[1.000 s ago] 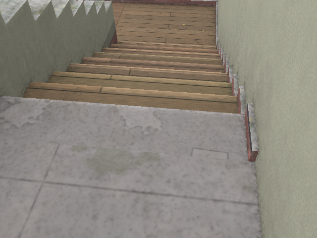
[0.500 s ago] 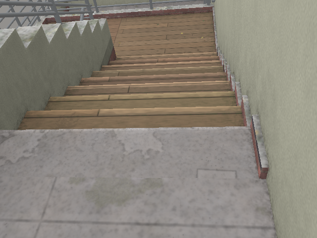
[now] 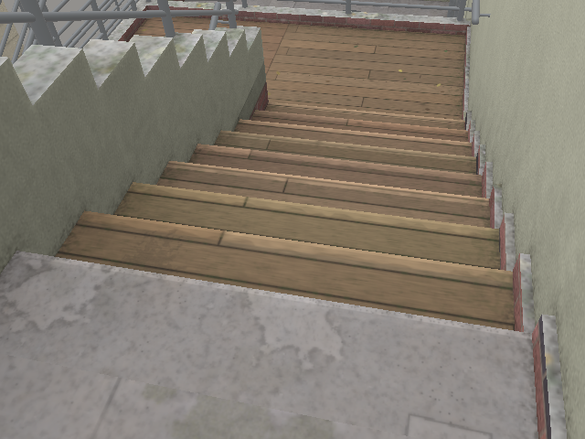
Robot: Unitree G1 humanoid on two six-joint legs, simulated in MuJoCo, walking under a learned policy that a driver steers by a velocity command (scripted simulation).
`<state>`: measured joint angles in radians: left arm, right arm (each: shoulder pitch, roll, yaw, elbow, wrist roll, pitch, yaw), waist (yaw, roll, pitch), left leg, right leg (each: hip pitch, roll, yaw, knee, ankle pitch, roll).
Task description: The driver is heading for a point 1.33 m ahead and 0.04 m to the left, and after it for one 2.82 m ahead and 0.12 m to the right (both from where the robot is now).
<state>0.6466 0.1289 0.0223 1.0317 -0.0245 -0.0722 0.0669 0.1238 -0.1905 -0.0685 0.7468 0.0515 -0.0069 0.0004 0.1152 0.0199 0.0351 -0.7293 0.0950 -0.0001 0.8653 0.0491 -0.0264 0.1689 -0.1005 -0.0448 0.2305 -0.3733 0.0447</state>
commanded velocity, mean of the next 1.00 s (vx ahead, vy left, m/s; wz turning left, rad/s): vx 0.50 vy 0.00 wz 0.00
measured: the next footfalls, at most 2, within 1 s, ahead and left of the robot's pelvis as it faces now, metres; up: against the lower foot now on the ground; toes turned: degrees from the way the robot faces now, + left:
left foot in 0.10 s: +0.26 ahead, +0.18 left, +0.00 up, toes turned +3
right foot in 0.62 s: +0.61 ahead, -0.01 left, +0.00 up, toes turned +1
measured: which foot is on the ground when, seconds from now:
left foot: up 0.00-0.08, down 0.10-0.64, up 0.66-1.00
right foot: down 0.00-0.12, up 0.14-0.60, down 0.62-1.00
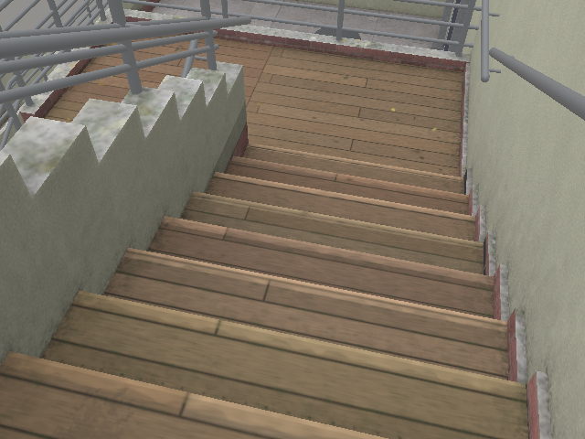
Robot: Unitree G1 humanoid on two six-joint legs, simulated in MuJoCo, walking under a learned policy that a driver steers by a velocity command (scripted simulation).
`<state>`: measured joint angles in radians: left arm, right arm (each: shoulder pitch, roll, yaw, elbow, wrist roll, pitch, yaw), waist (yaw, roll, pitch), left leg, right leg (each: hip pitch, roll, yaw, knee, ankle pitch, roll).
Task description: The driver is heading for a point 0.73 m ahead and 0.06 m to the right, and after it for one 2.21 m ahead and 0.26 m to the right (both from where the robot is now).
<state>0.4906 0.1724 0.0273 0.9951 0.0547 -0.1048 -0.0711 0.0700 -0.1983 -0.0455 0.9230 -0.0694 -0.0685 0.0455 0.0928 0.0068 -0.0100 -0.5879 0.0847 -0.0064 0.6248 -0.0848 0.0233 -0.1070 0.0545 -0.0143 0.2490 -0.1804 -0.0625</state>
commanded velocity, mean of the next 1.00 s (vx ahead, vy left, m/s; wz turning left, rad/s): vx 0.50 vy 0.00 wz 0.00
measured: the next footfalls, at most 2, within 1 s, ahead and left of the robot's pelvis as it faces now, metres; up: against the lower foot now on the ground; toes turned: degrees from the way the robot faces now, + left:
left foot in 0.12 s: +0.19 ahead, +0.14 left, +0.00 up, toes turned +3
right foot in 0.74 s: +0.46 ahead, -0.11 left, -0.16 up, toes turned -4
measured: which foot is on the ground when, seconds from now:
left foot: up 0.00-0.10, down 0.12-0.74, up 0.76-1.00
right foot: down 0.00-0.12, up 0.14-0.72, down 0.74-1.00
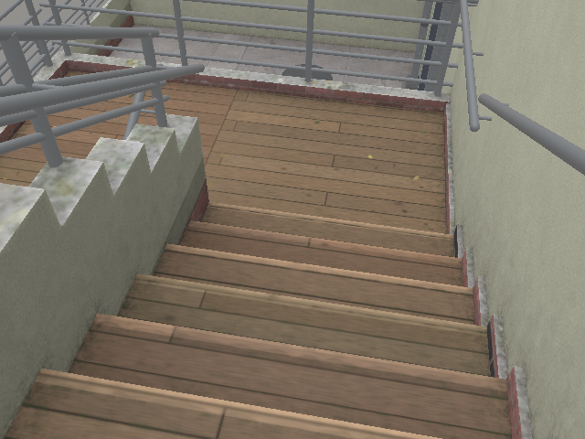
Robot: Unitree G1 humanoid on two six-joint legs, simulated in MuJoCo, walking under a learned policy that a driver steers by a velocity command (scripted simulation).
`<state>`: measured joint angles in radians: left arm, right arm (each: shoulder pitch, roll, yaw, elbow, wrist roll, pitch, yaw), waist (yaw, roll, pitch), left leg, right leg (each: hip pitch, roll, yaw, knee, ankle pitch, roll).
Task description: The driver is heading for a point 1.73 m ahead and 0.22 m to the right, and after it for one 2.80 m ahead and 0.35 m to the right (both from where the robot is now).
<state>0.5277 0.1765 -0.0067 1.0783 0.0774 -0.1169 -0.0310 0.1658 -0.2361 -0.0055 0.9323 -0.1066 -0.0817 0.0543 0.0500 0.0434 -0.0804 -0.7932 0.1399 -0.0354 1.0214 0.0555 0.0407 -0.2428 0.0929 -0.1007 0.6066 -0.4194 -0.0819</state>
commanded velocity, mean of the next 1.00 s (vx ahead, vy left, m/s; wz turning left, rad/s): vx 0.50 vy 0.00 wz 0.00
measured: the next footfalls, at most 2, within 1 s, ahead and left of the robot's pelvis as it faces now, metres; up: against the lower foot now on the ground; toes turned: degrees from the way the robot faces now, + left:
left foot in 0.24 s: +0.29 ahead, +0.14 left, -0.16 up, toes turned +6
right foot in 0.84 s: +0.61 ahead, -0.10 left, -0.32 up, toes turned -5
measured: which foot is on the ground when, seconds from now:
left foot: up 0.00-0.22, down 0.24-0.84, up 0.86-1.00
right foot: down 0.00-0.26, up 0.28-0.82, down 0.84-1.00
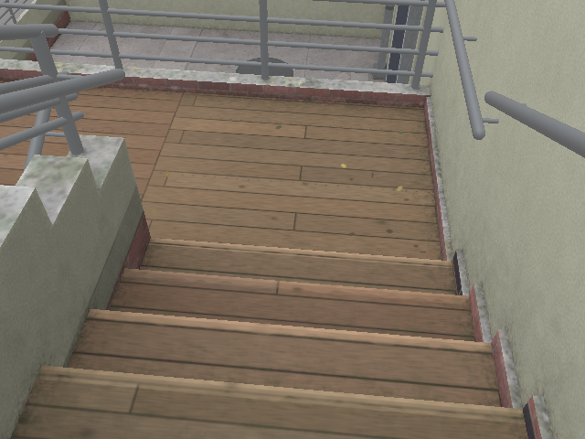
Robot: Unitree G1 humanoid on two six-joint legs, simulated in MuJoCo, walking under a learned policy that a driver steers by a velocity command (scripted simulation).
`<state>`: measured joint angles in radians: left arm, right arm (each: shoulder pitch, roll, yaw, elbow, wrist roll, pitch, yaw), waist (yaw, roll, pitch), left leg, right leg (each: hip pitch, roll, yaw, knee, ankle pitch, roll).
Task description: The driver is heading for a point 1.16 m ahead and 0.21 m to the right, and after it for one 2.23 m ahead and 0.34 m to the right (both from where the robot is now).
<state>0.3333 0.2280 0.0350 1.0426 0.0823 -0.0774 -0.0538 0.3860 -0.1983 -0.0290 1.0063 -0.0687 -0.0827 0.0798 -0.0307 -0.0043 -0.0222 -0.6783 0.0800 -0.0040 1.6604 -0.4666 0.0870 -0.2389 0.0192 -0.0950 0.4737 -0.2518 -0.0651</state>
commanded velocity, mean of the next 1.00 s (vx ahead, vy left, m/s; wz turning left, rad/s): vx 0.50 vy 0.00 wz -0.27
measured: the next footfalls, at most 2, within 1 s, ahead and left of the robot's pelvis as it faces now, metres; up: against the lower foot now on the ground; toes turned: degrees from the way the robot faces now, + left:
left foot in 0.36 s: +0.37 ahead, +0.18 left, -0.16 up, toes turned +7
right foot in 1.00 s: +0.65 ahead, -0.13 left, -0.32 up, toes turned -25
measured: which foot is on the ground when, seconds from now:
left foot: up 0.00-0.34, down 0.36-1.00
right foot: down 0.00-0.38, up 0.40-0.98, down 1.00-1.00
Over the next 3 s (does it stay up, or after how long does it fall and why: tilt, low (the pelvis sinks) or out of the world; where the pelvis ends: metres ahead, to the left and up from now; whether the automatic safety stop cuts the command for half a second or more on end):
stays up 1.28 -0.16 -0.67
